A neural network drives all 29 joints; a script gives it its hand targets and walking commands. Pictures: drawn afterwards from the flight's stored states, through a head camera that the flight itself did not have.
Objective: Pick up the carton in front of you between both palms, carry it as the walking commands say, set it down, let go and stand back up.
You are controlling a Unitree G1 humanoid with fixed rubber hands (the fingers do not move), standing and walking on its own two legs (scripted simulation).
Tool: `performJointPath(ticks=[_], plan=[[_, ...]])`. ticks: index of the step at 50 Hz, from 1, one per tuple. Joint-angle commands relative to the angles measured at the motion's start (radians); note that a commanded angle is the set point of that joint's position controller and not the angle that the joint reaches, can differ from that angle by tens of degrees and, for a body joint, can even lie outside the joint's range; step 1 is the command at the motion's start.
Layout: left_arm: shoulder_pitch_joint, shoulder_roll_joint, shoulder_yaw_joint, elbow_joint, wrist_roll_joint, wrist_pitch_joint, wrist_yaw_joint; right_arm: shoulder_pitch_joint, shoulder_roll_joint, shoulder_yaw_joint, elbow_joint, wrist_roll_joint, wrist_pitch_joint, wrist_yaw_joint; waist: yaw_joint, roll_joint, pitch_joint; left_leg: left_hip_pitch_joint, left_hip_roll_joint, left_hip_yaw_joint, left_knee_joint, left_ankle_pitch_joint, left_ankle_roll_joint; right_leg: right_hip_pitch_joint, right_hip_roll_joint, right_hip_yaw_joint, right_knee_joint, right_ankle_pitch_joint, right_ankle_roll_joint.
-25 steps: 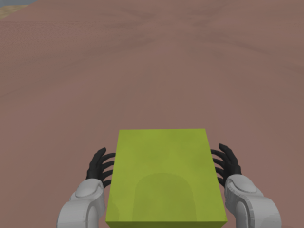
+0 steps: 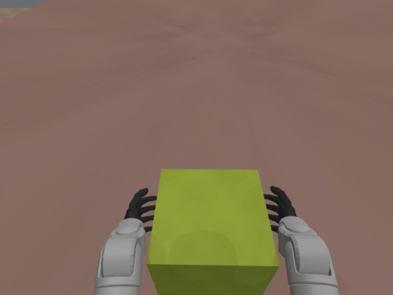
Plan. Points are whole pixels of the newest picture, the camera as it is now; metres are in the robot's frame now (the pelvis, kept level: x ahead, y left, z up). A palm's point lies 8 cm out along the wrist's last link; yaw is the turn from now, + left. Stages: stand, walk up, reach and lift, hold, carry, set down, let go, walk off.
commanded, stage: carry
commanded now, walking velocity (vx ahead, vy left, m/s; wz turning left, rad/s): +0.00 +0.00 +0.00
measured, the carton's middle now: (208, 240) +0.28 +0.00 -0.04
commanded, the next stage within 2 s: hold in 1.14 s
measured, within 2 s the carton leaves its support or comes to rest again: neither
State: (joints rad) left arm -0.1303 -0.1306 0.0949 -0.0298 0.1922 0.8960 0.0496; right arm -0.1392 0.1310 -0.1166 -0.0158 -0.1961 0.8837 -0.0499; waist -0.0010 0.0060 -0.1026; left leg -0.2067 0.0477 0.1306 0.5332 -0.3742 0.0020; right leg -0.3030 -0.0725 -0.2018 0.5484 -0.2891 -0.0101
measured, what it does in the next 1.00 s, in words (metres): stands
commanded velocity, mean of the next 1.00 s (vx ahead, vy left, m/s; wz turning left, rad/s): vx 0.00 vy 0.00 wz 0.00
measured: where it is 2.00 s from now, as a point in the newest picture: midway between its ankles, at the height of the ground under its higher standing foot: outside the picture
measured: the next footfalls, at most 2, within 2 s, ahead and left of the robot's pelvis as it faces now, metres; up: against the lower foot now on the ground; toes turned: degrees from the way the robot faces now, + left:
none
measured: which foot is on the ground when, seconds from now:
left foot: down 0.00-1.00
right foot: down 0.00-1.00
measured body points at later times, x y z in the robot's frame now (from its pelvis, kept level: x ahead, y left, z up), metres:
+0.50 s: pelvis -0.02 +0.00 +0.00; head -0.03 +0.01 +0.45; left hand +0.28 +0.15 +0.03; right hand +0.28 -0.15 +0.03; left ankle -0.06 +0.10 -0.73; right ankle +0.00 -0.11 -0.73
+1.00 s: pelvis -0.03 +0.00 +0.00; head -0.05 +0.00 +0.45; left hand +0.27 +0.15 +0.04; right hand +0.27 -0.15 +0.04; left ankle -0.06 +0.10 -0.73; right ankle +0.00 -0.11 -0.73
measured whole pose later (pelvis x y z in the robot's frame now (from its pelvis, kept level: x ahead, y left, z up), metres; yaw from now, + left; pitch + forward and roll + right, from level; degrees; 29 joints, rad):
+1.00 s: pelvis -0.03 +0.00 +0.00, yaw +0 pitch +2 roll +0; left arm -0.22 -0.14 0.16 0.17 0.23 0.74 0.03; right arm -0.23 0.14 -0.19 0.17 -0.25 0.73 -0.03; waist 0.00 0.00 -0.09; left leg -0.23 0.04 0.14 0.51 -0.32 0.02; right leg -0.32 -0.08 -0.20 0.51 -0.22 -0.01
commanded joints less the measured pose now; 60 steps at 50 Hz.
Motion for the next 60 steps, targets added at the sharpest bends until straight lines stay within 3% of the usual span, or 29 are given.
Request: performJointPath(ticks=[1,6,11,16,21,29,57,58,59,60], plan=[[-0.417,-0.781,-0.486,0.004,-0.204,-0.105,-0.185,-0.415,0.747,0.497,-0.004,0.216,-0.098,0.201,-0.002,0.007,-0.243,0.041,0.117,-0.08,-0.046,0.553,0.01,0.17,-0.098,0.1,-0.021,0.445,-0.005],[-0.497,-0.802,-0.436,0.135,-0.174,-0.223,-0.214,-0.492,0.775,0.444,0.135,0.181,-0.214,0.23,0.0,0.005,-0.232,0.033,0.112,-0.082,-0.067,0.48,0.015,0.17,-0.098,0.104,-0.042,0.393,-0.008],[-0.551,-0.876,-0.46,0.171,-0.183,-0.277,-0.237,-0.547,0.848,0.466,0.178,0.185,-0.267,0.253,0.0,0.001,-0.243,0.036,0.111,-0.084,-0.075,0.437,0.018,0.173,-0.101,0.107,-0.054,0.362,-0.009],[-0.537,-0.926,-0.512,0.116,-0.211,-0.237,-0.239,-0.53,0.897,0.515,0.126,0.212,-0.227,0.257,-0.001,0.002,-0.259,0.04,0.112,-0.085,-0.071,0.443,0.019,0.172,-0.104,0.107,-0.052,0.362,-0.007],[-0.499,-0.901,-0.483,0.128,-0.195,-0.199,-0.236,-0.491,0.872,0.489,0.135,0.197,-0.189,0.256,-0.002,0.002,-0.243,0.025,0.112,-0.087,-0.075,0.431,0.019,0.159,-0.104,0.107,-0.056,0.351,-0.005],[-0.539,-0.917,-0.486,0.121,-0.205,-0.201,-0.24,-0.535,0.892,0.495,0.127,0.207,-0.191,0.26,0.0,-0.002,-0.226,0.005,0.108,-0.09,-0.097,0.352,0.022,0.15,-0.104,0.112,-0.076,0.303,-0.006],[-0.541,-0.92,-0.479,0.132,-0.204,-0.198,-0.244,-0.533,0.898,0.488,0.137,0.2,-0.186,0.261,0.002,-0.005,-0.235,-0.011,0.108,-0.091,-0.1,0.302,0.025,0.139,-0.106,0.118,-0.086,0.288,-0.008],[-0.447,-0.949,-0.471,0.133,-0.204,-0.196,-0.249,-0.422,0.924,0.485,0.119,0.2,-0.176,0.264,-0.018,0.041,-0.147,0.061,-0.121,-0.243,-0.153,0.617,0.024,0.348,0.158,0.259,-0.123,0.536,-0.021],[-0.466,-0.914,-0.448,0.096,-0.184,-0.213,-0.239,-0.439,0.892,0.481,0.078,0.195,-0.189,0.257,0.001,0.037,-0.202,0.056,-0.099,-0.251,-0.147,0.696,0.016,0.416,0.143,0.293,-0.118,0.631,-0.022],[-0.442,-0.898,-0.422,0.114,-0.161,-0.213,-0.232,-0.445,0.869,0.466,0.084,0.183,-0.188,0.259,0.013,0.021,-0.197,0.13,-0.104,-0.251,-0.183,0.586,0.019,0.386,0.142,0.282,-0.147,0.533,-0.01]])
